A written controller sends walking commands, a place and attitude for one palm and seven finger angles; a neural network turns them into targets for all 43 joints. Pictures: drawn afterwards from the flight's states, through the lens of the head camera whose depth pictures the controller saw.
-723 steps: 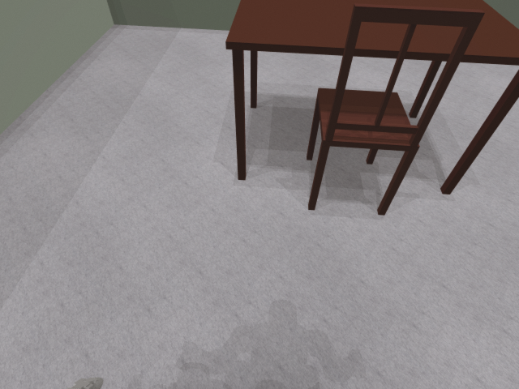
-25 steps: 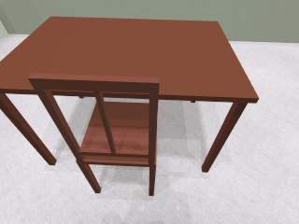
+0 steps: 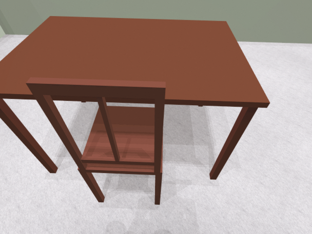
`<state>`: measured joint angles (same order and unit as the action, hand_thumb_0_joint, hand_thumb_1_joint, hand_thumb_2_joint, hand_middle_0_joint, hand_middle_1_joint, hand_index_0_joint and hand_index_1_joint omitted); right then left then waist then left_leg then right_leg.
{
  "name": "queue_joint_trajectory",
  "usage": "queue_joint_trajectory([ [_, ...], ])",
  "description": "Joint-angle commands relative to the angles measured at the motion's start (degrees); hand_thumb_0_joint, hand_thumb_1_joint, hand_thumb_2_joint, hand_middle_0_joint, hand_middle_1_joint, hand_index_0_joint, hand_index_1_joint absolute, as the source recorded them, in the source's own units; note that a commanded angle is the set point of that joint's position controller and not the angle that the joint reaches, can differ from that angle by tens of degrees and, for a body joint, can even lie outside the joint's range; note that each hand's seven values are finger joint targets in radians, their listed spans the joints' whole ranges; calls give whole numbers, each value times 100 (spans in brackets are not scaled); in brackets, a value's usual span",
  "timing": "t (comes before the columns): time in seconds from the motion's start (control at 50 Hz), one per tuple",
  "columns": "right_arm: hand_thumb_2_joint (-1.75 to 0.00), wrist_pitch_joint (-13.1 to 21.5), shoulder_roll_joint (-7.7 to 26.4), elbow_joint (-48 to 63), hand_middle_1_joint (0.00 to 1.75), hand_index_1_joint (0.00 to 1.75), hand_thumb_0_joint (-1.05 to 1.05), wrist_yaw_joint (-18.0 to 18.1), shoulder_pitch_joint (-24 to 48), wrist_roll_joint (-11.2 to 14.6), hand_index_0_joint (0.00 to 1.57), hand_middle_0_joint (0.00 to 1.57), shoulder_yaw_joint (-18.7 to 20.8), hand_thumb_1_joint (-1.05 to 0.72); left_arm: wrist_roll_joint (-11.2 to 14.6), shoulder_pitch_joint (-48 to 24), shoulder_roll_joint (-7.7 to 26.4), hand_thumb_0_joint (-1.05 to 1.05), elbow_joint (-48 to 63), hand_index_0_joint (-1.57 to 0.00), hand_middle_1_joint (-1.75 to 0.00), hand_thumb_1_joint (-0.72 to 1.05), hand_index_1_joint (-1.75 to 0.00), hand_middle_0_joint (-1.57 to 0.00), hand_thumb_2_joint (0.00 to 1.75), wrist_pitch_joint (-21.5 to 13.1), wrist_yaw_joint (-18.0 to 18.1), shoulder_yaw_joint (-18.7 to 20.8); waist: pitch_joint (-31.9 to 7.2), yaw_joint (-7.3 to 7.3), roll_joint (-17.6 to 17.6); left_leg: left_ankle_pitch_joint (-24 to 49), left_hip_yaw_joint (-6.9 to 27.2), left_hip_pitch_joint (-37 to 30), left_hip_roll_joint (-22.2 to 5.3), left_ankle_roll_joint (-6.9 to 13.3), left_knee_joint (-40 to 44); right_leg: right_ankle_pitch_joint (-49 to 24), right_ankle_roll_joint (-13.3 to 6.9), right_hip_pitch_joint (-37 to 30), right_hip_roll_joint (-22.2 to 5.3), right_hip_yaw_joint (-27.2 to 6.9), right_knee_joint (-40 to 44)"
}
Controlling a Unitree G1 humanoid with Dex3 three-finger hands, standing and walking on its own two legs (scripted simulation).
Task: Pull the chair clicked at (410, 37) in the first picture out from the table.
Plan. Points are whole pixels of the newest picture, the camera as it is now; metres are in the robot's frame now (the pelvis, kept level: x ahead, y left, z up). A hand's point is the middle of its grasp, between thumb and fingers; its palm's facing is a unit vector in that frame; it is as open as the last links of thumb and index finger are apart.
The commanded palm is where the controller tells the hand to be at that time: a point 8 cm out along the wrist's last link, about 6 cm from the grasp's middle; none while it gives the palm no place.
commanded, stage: look again from close up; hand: left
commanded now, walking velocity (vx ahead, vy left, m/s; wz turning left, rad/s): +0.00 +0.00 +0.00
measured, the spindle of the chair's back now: (110, 133) +0.45 +0.19 -0.06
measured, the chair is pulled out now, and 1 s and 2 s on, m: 0.00 0.00 0.00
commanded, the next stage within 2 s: none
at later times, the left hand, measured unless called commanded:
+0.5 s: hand out of the picture -0.02 +0.15 -0.18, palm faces +0.04 -0.99 -0.15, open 7.4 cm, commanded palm none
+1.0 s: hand out of the picture -0.02 +0.14 -0.18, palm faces +0.04 -0.99 -0.15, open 7.4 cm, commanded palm none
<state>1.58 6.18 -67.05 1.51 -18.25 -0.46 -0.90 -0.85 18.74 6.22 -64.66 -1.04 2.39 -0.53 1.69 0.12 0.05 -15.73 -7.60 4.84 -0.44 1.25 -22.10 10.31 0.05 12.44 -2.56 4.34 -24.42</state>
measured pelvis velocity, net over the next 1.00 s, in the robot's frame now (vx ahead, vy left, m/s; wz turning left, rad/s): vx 0.00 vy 0.00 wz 0.00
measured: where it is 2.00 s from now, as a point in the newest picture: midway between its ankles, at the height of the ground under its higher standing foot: outside the picture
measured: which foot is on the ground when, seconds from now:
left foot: down 0.00-1.00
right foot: down 0.00-1.00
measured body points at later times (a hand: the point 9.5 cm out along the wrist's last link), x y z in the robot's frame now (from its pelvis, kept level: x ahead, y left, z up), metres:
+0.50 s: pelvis +0.00 +0.00 +0.00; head +0.01 +0.00 +0.45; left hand -0.02 +0.20 -0.16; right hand -0.03 -0.20 -0.17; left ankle -0.04 +0.10 -0.74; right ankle +0.03 -0.12 -0.74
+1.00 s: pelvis +0.00 +0.00 +0.00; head +0.01 -0.01 +0.45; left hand -0.02 +0.20 -0.16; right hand -0.03 -0.20 -0.17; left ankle -0.04 +0.10 -0.74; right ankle +0.03 -0.12 -0.74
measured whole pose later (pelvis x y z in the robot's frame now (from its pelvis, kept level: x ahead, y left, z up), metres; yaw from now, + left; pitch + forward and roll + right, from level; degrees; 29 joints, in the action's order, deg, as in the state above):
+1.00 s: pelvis +0.00 +0.00 +0.00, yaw +0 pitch -2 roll +0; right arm 1.8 5.6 -66.8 1.8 -19.2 -0.4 -0.8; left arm -1.0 19.5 5.6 -64.6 -1.1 2.4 -0.3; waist 1.3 0.3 0.1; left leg -16.1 -7.7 4.6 -0.8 1.0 -22.3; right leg 10.8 -0.2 12.5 -2.2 4.2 -24.9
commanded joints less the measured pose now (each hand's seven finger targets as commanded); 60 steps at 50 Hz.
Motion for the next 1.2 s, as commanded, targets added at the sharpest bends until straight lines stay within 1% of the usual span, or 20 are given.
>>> queue_joint_trajectory([
  [0.0, -90, 50, 451, 41, 30, 30, 0, 32, -494, 3, 20, 20, 72, -90, 32, 454, 456, 0, 127, -20, -30, 90, -30, -20, 90, -102, 44, 55, 343, -10, -2, 541, 666, 580, -613, 31, 590, -697, -201, -206, -408, -572, 344],
  [0.04, -90, 42, 447, 41, 30, 30, 0, 34, -501, 3, 20, 20, 73, -90, 30, 424, 450, 0, 138, -20, -30, 90, -30, -20, 90, -87, 44, 57, 436, -8, -19, 433, 668, 666, -619, 25, 626, -572, -198, -167, -388, -582, 356],
  [0.1, -90, 49, 433, 33, 30, 30, 0, 35, -526, 4, 20, 20, 71, -90, 31, 471, 439, 0, 127, -20, -30, 90, -30, -20, 90, -100, 46, 58, 339, -17, 61, 503, 657, 578, -612, 34, 584, -671, -205, -198, -400, -597, 351],
  [0.2, -90, 50, 421, 33, 30, 30, 0, 39, -533, 2, 20, 20, 76, -90, 29, 487, 428, 0, 122, -20, -30, 90, -30, -20, 90, -100, 48, 55, 362, -16, -42, 546, 645, 546, -616, 33, 572, -717, -213, -166, -391, -611, 346],
  [0.24, -90, 43, 425, 38, 30, 30, 0, 39, -529, 5, 20, 20, 77, -90, 24, 468, 432, 0, 128, -20, -30, 90, -30, -20, 90, -92, 48, 56, 438, -18, 12, 500, 644, 599, -623, 30, 593, -661, -207, -132, -382, -593, 346],
  [0.3, -90, 53, 403, 38, 30, 30, 0, 40, -573, 6, 20, 20, 77, -90, 24, 489, 424, 0, 123, -20, -30, 90, -30, -20, 90, -101, 49, 57, 368, -23, 24, 525, 651, 560, -619, 39, 590, -683, -212, -171, -387, -607, 349],
  [0.34, -90, 50, 406, 44, 30, 30, 0, 42, -555, 6, 20, 20, 76, -90, 19, 489, 424, 0, 130, -20, -30, 90, -30, -20, 90, -92, 48, 57, 461, -10, 0, 496, 648, 619, -620, 38, 603, -643, -209, -140, -381, -594, 350],
  [0.42, -90, 46, 396, 58, 30, 30, 0, 44, -570, 8, 20, 20, 79, -90, 23, 502, 434, 0, 129, -20, -30, 90, -30, -20, 90, -90, 43, 57, 426, -7, -60, 482, 649, 591, -620, 44, 600, -605, -215, -157, -367, -596, 378],
  [0.46, -90, 43, 400, 59, 30, 30, 0, 42, -568, 6, 20, 20, 75, -90, 21, 506, 418, 0, 129, -20, -30, 90, -30, -20, 90, -89, 45, 56, 465, -11, 9, 417, 659, 629, -606, 35, 596, -536, -211, -114, -374, -600, 374],
  [0.5, -90, 59, 395, 53, 30, 30, 0, 43, -594, 2, 20, 20, 73, -90, 20, 530, 407, 0, 118, -20, -30, 90, -30, -20, 90, -99, 46, 61, 367, -11, 11, 575, 663, 537, -614, 44, 576, -681, -217, -145, -381, -595, 337],
  [0.52, -90, 49, 397, 60, 30, 30, 0, 47, -580, 6, 20, 20, 81, -90, 22, 515, 427, 0, 132, -20, -30, 90, -30, -20, 90, -86, 43, 59, 422, -7, -56, 516, 648, 557, -625, 45, 599, -611, -215, -126, -362, -587, 356],
  [0.58, -90, 60, 390, 63, 30, 30, 0, 46, -610, 6, 20, 20, 72, -90, 19, 523, 403, 0, 132, -20, -30, 90, -30, -20, 90, -97, 47, 64, 388, -12, 4, 571, 653, 568, -619, 43, 579, -683, -221, -157, -381, -596, 336],
  [0.66, -90, 65, 388, 59, 30, 30, 0, 54, -599, 6, 20, 20, 68, -90, 18, 520, 404, 0, 121, -20, -30, 90, -30, -20, 90, -92, 48, 69, 406, -8, -50, 644, 661, 569, -625, 38, 585, -720, -222, -162, -374, -585, 303],
  [0.8, -90, 57, 367, 52, 30, 30, 0, 50, -631, 4, 20, 20, 70, -90, 12, 551, 401, 0, 123, -20, -30, 90, -30, -20, 90, -96, 46, 77, 393, -3, 50, 509, 646, 562, -612, 41, 577, -605, -221, -137, -374, -585, 347],
  [0.82, -90, 47, 378, 64, 30, 30, 0, 52, -616, 6, 20, 20, 74, -90, 17, 535, 410, 0, 136, -20, -30, 90, -30, -20, 90, -84, 42, 68, 461, -6, 8, 489, 659, 590, -616, 48, 601, -562, -222, -104, -352, -573, 353],
  [0.9, -90, 60, 350, 52, 30, 30, 0, 50, -612, 7, 20, 20, 73, -90, 12, 562, 400, 0, 114, -20, -30, 90, -30, -20, 90, -97, 47, 73, 385, 1, -47, 534, 650, 548, -605, 39, 572, -617, -227, -123, -374, -598, 344],
  [0.94, -90, 52, 351, 67, 30, 30, 0, 53, -621, 5, 20, 20, 72, -90, 10, 545, 398, 0, 119, -20, -30, 90, -30, -20, 90, -90, 45, 76, 478, 6, -19, 475, 651, 621, -609, 41, 589, -554, -227, -98, -370, -584, 362],
  [1.06, -90, 38, 347, 62, 30, 30, 0, 46, -630, 5, 20, 20, 77, -90, 10, 568, 406, 0, 126, -20, -30, 90, -30, -20, 90, -98, 44, 72, 464, -8, 55, 392, 637, 588, -583, 33, 555, -480, -231, -49, -359, -634, 402],
  [1.12, -90, 33, 339, 73, 30, 30, 0, 52, -613, 4, 20, 20, 83, -90, 16, 587, 409, 0, 127, -20, -30, 90, -30, -20, 90, -93, 39, 68, 425, -5, -57, 398, 614, 537, -601, 40, 564, -489, -240, -43, -345, -639, 411],
  [1.18, -90, 38, 336, 71, 30, 30, 0, 49, -619, 4, 20, 20, 81, -90, 11, 567, 402, 0, 132, -20, -30, 90, -30, -20, 90, -97, 42, 75, 459, -13, -24, 372, 628, 575, -596, 30, 567, -453, -240, -11, -346, -648, 396],
])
